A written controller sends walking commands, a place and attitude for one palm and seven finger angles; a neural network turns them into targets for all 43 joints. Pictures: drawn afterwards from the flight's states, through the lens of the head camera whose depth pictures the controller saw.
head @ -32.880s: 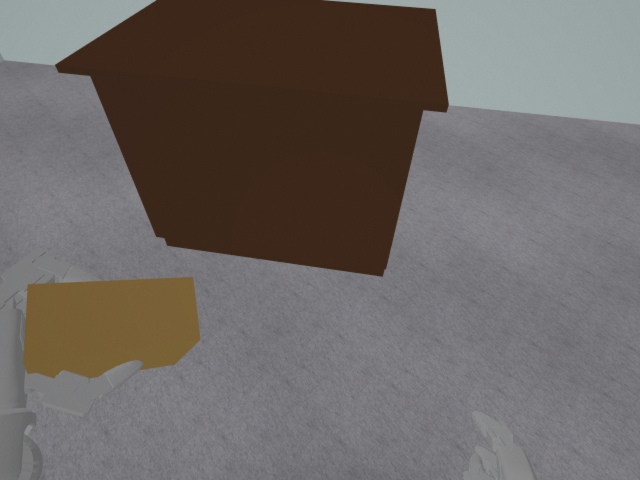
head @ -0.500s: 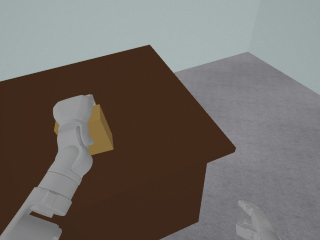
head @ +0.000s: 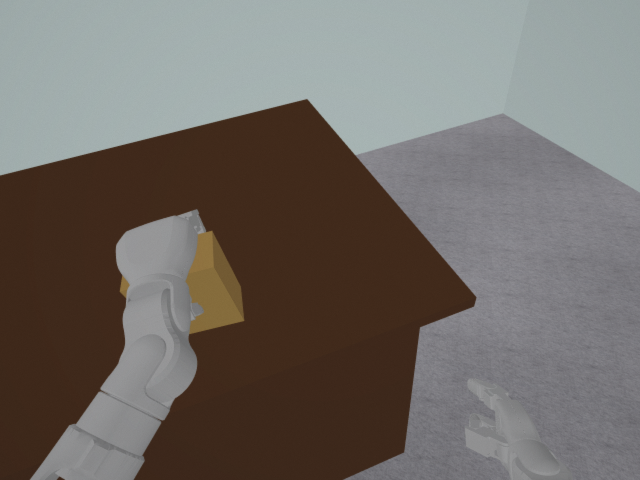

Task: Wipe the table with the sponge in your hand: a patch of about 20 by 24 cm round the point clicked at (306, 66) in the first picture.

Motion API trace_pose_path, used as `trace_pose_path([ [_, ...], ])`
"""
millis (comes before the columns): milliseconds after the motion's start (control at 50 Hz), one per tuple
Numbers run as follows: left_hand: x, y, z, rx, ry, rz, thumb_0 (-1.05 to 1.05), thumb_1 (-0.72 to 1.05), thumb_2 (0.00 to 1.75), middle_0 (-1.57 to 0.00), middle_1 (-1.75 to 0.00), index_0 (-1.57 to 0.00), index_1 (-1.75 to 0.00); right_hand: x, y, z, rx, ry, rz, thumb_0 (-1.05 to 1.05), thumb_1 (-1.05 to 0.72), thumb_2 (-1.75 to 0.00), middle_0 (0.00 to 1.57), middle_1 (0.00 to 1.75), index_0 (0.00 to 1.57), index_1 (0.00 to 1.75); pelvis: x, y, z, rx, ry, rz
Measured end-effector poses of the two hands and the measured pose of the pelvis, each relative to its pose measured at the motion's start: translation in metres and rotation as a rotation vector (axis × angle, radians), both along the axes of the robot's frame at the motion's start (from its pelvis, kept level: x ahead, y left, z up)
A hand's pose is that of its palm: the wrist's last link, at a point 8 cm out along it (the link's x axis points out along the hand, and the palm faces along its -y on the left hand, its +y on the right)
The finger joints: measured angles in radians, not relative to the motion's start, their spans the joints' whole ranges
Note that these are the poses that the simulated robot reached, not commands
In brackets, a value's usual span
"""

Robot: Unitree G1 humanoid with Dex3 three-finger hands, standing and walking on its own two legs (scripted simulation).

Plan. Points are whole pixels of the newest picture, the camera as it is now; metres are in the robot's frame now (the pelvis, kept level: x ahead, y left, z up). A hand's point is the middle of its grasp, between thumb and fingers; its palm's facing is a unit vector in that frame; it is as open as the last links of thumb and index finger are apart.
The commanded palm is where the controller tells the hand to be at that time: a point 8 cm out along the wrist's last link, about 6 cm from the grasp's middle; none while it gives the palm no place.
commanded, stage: wipe back along the middle lane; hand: left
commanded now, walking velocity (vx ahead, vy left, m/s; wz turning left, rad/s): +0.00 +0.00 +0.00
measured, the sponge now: (194, 297) +0.33 +0.22 +0.08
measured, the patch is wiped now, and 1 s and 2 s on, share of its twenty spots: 0.75 0.80 0.95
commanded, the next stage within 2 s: slide across to the third lane in 0.40 s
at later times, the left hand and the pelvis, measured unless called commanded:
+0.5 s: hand (187, 302) +0.27 +0.19 +0.13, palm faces +0.21 -0.14 -0.97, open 10.2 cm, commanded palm +0.23 +0.17 +0.16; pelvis -0.01 -0.01 +0.00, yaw +0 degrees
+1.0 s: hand (228, 297) +0.28 +0.14 +0.14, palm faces +0.15 -0.13 -0.98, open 10.1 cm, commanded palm +0.25 +0.13 +0.19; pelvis -0.03 -0.03 +0.00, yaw +1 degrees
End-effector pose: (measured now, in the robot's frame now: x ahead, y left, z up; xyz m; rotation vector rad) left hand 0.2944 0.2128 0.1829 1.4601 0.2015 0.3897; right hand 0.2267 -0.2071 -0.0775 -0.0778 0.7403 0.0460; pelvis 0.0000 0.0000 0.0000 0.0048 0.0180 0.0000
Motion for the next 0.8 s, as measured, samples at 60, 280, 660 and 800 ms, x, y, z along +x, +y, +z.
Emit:
trace_pose_path([
  [60,-0.007,-0.003,0.000,-0.007,-0.011,-0.009,0.01,-0.48,1.06,-0.65,-1.38,-0.68,-1.40,0.005,0.003,0.003,0.008,-0.017,0.011,0.01,-0.91,-0.90,0.20,0.30,0.20,0.30,0.000,0.000,0.000,0.001,-0.004,-0.002],
  [280,-0.033,-0.013,0.000,-0.051,-0.057,-0.027,0.02,-0.48,1.06,-0.64,-1.39,-0.68,-1.40,0.009,0.009,0.010,0.024,-0.043,0.041,0.01,-0.91,-0.90,0.20,0.30,0.20,0.30,-0.005,-0.005,-0.001,0.003,-0.022,-0.002],
  [660,-0.056,-0.034,0.000,-0.069,-0.072,-0.056,0.01,-0.48,1.06,-0.64,-1.39,-0.69,-1.39,-0.012,-0.013,0.002,0.015,-0.026,0.016,0.01,-0.91,-0.90,0.20,0.30,0.20,0.30,-0.016,-0.018,-0.002,0.010,-0.048,-0.004],
  [800,-0.054,-0.046,0.001,-0.058,-0.053,-0.077,0.00,-0.49,1.06,-0.65,-1.38,-0.70,-1.38,-0.012,-0.016,0.003,0.016,-0.051,0.021,0.01,-0.91,-0.90,0.20,0.30,0.19,0.30,-0.021,-0.024,-0.002,0.014,-0.061,0.005],
])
